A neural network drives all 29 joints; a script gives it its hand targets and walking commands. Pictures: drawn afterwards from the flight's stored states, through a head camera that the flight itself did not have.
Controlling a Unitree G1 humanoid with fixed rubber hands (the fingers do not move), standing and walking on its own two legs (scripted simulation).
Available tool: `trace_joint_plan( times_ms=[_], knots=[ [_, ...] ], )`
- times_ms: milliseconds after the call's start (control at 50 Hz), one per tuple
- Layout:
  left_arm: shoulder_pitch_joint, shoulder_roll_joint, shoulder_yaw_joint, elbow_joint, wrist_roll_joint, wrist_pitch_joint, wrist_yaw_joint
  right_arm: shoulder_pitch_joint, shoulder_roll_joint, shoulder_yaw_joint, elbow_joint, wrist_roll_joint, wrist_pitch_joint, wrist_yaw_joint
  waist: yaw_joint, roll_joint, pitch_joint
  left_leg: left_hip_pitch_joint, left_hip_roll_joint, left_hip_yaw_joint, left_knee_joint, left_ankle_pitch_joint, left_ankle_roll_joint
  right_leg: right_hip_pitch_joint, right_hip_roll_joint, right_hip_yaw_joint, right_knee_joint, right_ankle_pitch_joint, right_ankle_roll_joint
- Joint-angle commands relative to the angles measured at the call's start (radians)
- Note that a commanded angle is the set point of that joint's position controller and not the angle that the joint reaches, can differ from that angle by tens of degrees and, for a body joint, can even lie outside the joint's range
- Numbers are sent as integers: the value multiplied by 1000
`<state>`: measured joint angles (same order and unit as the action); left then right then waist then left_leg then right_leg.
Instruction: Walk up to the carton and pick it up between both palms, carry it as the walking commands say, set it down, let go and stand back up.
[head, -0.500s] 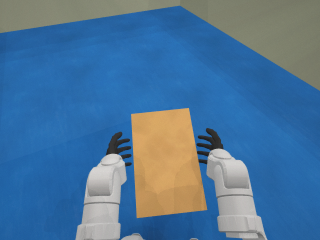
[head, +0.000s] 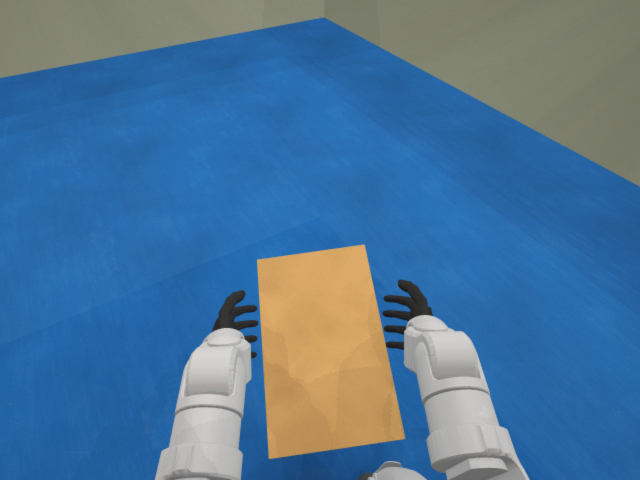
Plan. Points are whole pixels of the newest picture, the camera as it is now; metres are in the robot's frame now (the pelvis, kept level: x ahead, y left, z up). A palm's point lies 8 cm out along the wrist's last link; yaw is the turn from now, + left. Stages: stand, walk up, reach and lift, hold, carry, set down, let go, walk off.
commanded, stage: carry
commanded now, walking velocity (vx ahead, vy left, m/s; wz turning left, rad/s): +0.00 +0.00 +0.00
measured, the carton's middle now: (324, 350) +0.33 +0.01 -0.07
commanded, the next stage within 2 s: none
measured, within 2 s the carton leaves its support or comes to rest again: neither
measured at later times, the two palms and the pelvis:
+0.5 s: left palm (222, 369) +0.24 +0.13 +0.06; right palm (445, 362) +0.25 -0.12 +0.06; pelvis -0.07 +0.00 +0.02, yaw +0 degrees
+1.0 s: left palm (222, 407) +0.19 +0.12 +0.07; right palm (463, 387) +0.21 -0.13 +0.07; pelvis -0.10 -0.02 +0.02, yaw +2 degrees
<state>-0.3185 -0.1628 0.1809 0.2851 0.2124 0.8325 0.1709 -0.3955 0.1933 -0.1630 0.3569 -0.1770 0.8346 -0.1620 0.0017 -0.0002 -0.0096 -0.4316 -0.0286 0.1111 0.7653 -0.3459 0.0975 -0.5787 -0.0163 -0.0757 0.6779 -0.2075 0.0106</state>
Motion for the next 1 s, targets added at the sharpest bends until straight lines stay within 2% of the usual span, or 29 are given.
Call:
trace_joint_plan(
  times_ms=[0, 20, 40, 60, 100, 120, 140, 180, 200, 220, 240, 260, 280, 300, 320, 340, 360, 380, 420, 440, 460, 520, 600, 720, 760, 800, 880, 900, 980],
  knots=[
    [-801, -970, -611, -264, -339, -144, -285, -705, 945, 519, -299, 270, -149, 242, 10, 183, -442, 154, 379, -585, -551, -390, 45, 11, -21, 77, 269, -201, 19],
    [-802, -989, -644, -267, -356, -150, -291, -663, 971, 514, -261, 265, -151, 255, 9, 179, -493, 211, 371, -567, -516, -277, 80, 11, -19, 83, 305, -171, 7],
    [-813, -1013, -663, -385, -399, -153, -278, -674, 1010, 557, -385, 320, -150, 249, 17, 113, -528, 233, 346, -497, -468, -174, 79, 41, -26, 89, 326, -137, -1],
    [-935, -1031, -709, -645, -495, -149, -246, -767, 1035, 591, -615, 417, -145, 221, 18, 108, -571, 262, 314, -432, -436, -118, 53, 63, -21, 66, 309, -131, -3],
    [-859, -1002, -668, -769, -512, -93, -199, -761, 999, 582, -761, 470, -95, 182, 14, 95, -596, 282, 294, -378, -408, -113, 71, 90, -19, 48, 278, -160, 1],
    [-725, -953, -605, -619, -443, -57, -191, -674, 935, 529, -647, 401, -67, 171, 10, 109, -599, 314, 286, -364, -386, -54, 76, 97, -26, 51, 232, -170, 3],
    [-644, -912, -591, -605, -426, -36, -178, -618, 887, 520, -648, 381, -47, 155, 9, 113, -623, 363, 284, -361, -357, 76, 77, 118, -27, 56, 163, -185, -8],
    [-450, -849, -573, -457, -352, -18, -180, -415, 809, 496, -495, 293, -25, 161, 13, 164, -716, 485, 283, -306, -251, 541, 89, 201, -34, 57, -44, -208, -34],
    [-366, -846, -572, -407, -341, -16, -186, -327, 790, 489, -459, 267, -20, 163, 28, 115, -759, 497, 259, -233, -176, 718, 62, 309, -50, 48, -212, -59, -42],
    [-333, -848, -575, -359, -321, -27, -200, -294, 792, 496, -412, 243, -29, 176, 28, 72, -792, 431, 227, -189, -103, 851, 38, 442, -116, 123, -212, 190, -66],
    [-263, -846, -551, -208, -267, -41, -226, -241, 797, 485, -279, 188, -41, 199, 24, 15, -814, 323, 195, -176, -83, 801, 14, 570, -161, 173, -143, 424, -90],
    [-442, -900, -615, -518, -394, -68, -202, -422, 840, 570, -612, 320, -63, 178, 16, -92, -810, 289, 180, -157, -141, 748, -38, 594, -164, 161, -15, 545, -110],
    [-327, -899, -549, -222, -275, -66, -234, -347, 840, 529, -340, 229, -58, 218, 12, -112, -793, 373, 190, -158, -197, 685, -52, 497, -131, 124, -4, 433, -101],
    [-447, -924, -577, -244, -287, -94, -247, -475, 854, 557, -350, 254, -85, 240, 11, -61, -761, 449, 222, -176, -199, 748, -36, 416, -103, 84, -35, 271, -70],
    [-495, -917, -597, -286, -310, -102, -245, -491, 867, 568, -357, 278, -92, 241, 11, 18, -739, 456, 230, -208, -208, 719, -6, 366, -75, 67, -72, 113, -60],
    [-654, -950, -662, -625, -453, -110, -216, -613, 896, 620, -667, 405, -97, 210, 13, 27, -734, 430, 237, -220, -216, 676, 15, 367, -76, 68, -74, 74, -56],
    [-663, -981, -687, -818, -523, -83, -189, -648, 917, 649, -882, 480, -70, 180, 16, 15, -715, 393, 240, -211, -239, 569, 11, 367, -86, 71, -77, 54, -49],
    [-594, -968, -657, -756, -493, -49, -182, -573, 905, 608, -813, 448, -34, 170, 15, 10, -701, 368, 232, -199, -271, 424, 3, 352, -92, 81, -89, 16, -48],
    [-460, -869, -559, -431, -344, -11, -182, -414, 827, 486, -464, 297, 0, 169, 11, 32, -653, 310, 224, -226, -345, 101, -4, 329, -85, 92, -122, -127, -56],
    [-451, -828, -553, -345, -303, -19, -191, -389, 794, 470, -361, 249, -7, 177, 9, 33, -640, 286, 218, -234, -373, -15, -9, 331, -86, 90, -139, -187, -61],
    [-470, -820, -585, -414, -320, -28, -189, -414, 785, 498, -425, 271, -16, 179, 10, 39, -626, 274, 220, -242, -395, -61, -18, 326, -85, 86, -141, -206, -64],
    [-592, -877, -620, -541, -394, -38, -189, -560, 831, 538, -566, 342, -27, 180, 15, 20, -599, 240, 201, -216, -416, -73, -46, 329, -85, 93, -185, -213, -80],
    [-553, -880, -574, -461, -362, -20, -182, -495, 839, 469, -461, 296, -8, 172, 14, 33, -562, 237, 184, -201, -433, -94, -75, 288, -88, 97, -208, -287, -72],
    [-597, -878, -572, -442, -362, -17, -177, -512, 847, 439, -420, 284, -8, 169, 15, 56, -525, 229, 165, -178, -442, -132, -100, 248, -92, 91, -233, -351, -67],
    [-533, -874, -547, -339, -327, -12, -185, -475, 842, 430, -348, 257, -6, 175, 16, 36, -522, 213, 164, -175, -444, -149, -103, 255, -83, 81, -243, -365, -66],
    [-596, -887, -560, -448, -376, -12, -172, -540, 855, 446, -455, 304, -4, 162, 17, 25, -519, 222, 159, -161, -427, -125, -106, 247, -93, 91, -255, -363, -65],
    [-593, -889, -535, -356, -335, -16, -182, -536, 868, 424, -345, 271, -8, 175, 15, 38, -515, 216, 157, -164, -444, -128, -122, 245, -80, 67, -243, -382, -62],
    [-617, -901, -559, -437, -369, -17, -174, -557, 875, 448, -432, 305, -8, 166, 15, 34, -508, 207, 156, -159, -441, -138, -121, 243, -84, 67, -242, -387, -61],
    [-603, -901, -542, -409, -361, -12, -173, -555, 873, 444, -414, 302, -3, 167, 16, 17, -511, 213, 141, -133, -403, -99, -123, 247, -97, 78, -267, -389, -65]
  ],
)
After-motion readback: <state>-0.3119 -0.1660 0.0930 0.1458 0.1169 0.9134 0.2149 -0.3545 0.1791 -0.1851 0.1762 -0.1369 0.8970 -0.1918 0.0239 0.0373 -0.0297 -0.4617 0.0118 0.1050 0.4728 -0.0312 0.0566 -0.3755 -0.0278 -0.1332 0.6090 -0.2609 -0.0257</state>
